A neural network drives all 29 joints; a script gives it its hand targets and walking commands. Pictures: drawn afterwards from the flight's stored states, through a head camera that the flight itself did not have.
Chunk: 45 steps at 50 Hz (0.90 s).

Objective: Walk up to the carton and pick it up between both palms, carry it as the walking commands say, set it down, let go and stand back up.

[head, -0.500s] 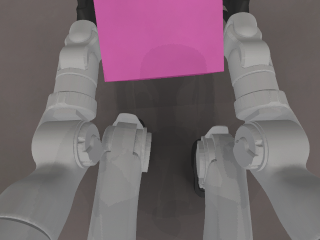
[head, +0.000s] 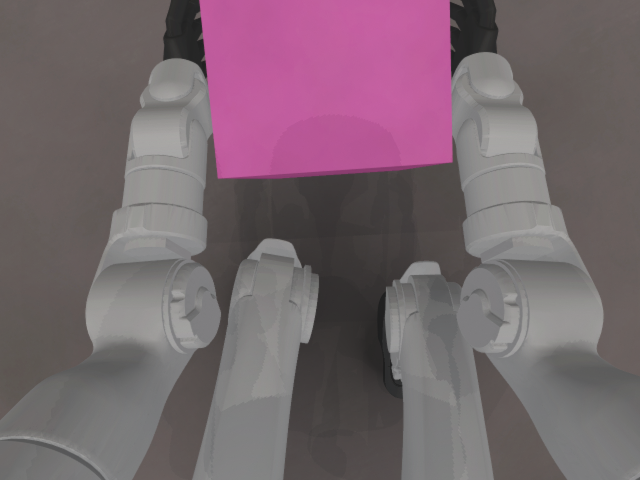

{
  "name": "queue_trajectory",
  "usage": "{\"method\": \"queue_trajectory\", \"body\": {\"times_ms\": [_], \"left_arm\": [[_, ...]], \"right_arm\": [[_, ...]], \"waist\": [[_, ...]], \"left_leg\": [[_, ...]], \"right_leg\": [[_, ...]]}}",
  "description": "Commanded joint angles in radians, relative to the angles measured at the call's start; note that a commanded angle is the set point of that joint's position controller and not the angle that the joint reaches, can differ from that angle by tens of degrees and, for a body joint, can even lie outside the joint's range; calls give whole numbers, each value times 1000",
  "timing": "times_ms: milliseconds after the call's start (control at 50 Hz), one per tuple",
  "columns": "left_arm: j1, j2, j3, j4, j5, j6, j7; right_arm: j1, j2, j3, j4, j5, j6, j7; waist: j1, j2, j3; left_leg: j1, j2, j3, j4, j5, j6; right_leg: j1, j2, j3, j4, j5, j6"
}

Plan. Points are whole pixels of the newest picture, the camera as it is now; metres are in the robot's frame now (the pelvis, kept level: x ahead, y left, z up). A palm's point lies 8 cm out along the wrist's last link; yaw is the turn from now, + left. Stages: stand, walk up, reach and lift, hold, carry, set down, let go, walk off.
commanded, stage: reach and lift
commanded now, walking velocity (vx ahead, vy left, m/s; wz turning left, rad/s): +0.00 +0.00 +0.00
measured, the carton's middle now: (330, 83) +0.51 +0.08 -0.18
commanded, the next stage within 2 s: none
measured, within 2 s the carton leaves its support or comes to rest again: neither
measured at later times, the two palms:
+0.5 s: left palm (154, 50) +0.47 +0.22 -0.04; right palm (513, 41) +0.52 -0.06 -0.03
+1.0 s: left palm (109, 29) +0.46 +0.22 +0.04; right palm (579, 14) +0.51 -0.07 +0.05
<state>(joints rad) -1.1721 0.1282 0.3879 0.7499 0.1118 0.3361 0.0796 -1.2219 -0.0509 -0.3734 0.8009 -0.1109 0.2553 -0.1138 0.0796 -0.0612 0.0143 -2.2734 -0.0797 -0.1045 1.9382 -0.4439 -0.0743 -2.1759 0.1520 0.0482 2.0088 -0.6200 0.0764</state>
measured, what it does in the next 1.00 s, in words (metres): rises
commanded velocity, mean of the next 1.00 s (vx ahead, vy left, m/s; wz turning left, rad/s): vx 0.00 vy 0.00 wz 0.00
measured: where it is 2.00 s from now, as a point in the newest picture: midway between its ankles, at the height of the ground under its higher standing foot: (332, 340)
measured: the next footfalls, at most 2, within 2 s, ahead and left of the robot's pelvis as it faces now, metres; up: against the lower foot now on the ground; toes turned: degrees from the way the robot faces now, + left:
none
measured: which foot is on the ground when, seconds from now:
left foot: down 0.00-1.00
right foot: down 0.00-1.00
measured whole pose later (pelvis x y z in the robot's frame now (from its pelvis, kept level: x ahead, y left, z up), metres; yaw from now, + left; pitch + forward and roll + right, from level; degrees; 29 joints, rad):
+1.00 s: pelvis +0.02 +0.00 +0.11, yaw +1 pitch +41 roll -2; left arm -0.91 0.03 0.42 0.68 0.17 0.36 0.04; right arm -0.96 0.04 -0.39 0.74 -0.16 0.28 -0.09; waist 0.07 -0.05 -0.18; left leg -1.88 -0.10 -0.13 1.60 -0.45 -0.08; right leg -1.79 0.16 0.08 1.65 -0.59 0.05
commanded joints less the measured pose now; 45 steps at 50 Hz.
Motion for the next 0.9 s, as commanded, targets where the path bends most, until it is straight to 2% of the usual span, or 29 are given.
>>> {"method": "queue_trajectory", "body": {"times_ms": [0, 140, 480, 880], "left_arm": [[-707, -992, -493, -159, -137, -59, -260], [-658, -1030, -524, -181, -146, -42, -266], [-591, -1053, -441, -114, -83, -24, -279], [-457, -1139, -500, -141, -84, -23, -263]], "right_arm": [[-616, 1020, 466, -41, 107, 7, 238], [-570, 1076, 503, -72, 112, 21, 229], [-505, 1079, 417, -16, 43, 32, 231], [-381, 1124, 456, -43, 51, 22, 240]], "waist": [[64, 54, -1285], [64, 32, -1309], [51, 27, -1212], [36, 49, -1204]], "left_leg": [[951, -54, 202, -131, 332, 22], [966, -60, 204, -174, 349, 25], [984, -71, 203, -304, 251, 28], [1161, -81, 179, -436, 290, 18]], "right_leg": [[398, 63, -148, -206, 244, -44], [478, 66, -136, -260, 271, -40], [551, 67, -119, -400, 209, -48], [684, 71, -104, -532, 250, -51]]}}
